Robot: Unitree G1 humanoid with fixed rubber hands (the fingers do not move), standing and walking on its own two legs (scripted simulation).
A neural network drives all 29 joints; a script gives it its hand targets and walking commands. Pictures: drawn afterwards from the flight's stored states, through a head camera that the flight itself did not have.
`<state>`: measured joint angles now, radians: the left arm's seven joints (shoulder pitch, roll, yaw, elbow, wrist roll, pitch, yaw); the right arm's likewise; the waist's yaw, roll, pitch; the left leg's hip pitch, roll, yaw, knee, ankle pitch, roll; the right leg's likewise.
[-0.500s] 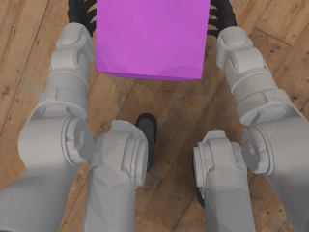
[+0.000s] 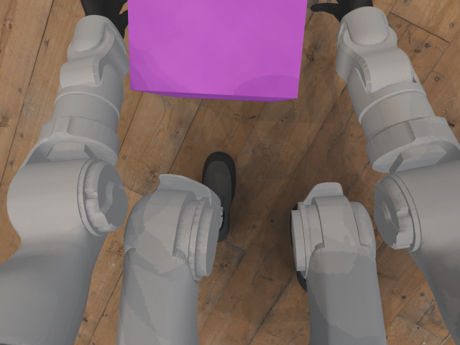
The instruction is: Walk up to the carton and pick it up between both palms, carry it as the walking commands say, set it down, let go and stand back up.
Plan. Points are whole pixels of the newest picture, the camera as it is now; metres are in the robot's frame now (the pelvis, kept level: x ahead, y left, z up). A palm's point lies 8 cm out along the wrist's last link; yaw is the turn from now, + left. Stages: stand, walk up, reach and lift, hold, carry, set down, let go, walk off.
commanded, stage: set down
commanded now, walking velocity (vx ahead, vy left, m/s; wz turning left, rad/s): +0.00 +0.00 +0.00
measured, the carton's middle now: (222, 27) +0.53 +0.11 -0.24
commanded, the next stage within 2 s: let go in 1.70 s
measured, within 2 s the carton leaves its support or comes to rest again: rests again in 0.18 s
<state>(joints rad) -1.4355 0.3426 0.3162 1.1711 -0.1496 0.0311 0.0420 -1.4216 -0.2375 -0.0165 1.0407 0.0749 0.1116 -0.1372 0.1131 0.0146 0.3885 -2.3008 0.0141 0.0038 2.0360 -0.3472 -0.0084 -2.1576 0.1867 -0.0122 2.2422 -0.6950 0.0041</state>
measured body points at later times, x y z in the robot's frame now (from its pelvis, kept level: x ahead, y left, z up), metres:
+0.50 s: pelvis +0.00 +0.01 +0.00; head +0.38 +0.02 +0.22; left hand +0.52 +0.29 -0.18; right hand +0.56 -0.10 -0.20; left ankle +0.17 +0.12 -0.34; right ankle +0.08 -0.09 -0.34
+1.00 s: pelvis +0.00 +0.00 +0.10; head +0.36 +0.04 +0.34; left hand +0.51 +0.28 -0.05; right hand +0.58 -0.10 -0.05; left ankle +0.17 +0.12 -0.34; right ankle +0.08 -0.09 -0.34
